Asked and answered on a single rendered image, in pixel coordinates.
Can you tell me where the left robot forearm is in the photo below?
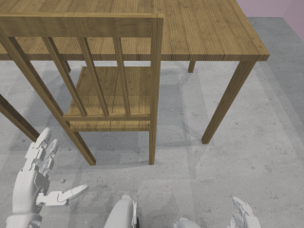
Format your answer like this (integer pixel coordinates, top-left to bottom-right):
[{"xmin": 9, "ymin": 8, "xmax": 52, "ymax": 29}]
[{"xmin": 6, "ymin": 212, "xmax": 42, "ymax": 228}]

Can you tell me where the chair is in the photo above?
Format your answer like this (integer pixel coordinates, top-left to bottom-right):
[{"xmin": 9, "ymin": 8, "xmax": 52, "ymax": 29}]
[{"xmin": 0, "ymin": 11, "xmax": 163, "ymax": 166}]

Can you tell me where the table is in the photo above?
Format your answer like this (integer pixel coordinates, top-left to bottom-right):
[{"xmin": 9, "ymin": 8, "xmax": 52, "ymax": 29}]
[{"xmin": 0, "ymin": 0, "xmax": 271, "ymax": 144}]

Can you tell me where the left robot shin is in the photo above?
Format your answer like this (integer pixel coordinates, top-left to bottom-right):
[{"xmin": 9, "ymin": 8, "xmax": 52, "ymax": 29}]
[{"xmin": 122, "ymin": 195, "xmax": 136, "ymax": 228}]

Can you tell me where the left robot thigh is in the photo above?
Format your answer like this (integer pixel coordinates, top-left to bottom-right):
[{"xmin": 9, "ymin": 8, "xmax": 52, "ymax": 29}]
[{"xmin": 104, "ymin": 199, "xmax": 138, "ymax": 228}]

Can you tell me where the robot left hand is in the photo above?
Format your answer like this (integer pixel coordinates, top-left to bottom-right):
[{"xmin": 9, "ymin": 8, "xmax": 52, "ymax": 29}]
[{"xmin": 12, "ymin": 127, "xmax": 89, "ymax": 214}]

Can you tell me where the robot right hand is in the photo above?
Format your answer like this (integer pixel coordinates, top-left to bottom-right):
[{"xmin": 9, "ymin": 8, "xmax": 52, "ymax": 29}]
[{"xmin": 227, "ymin": 197, "xmax": 262, "ymax": 228}]

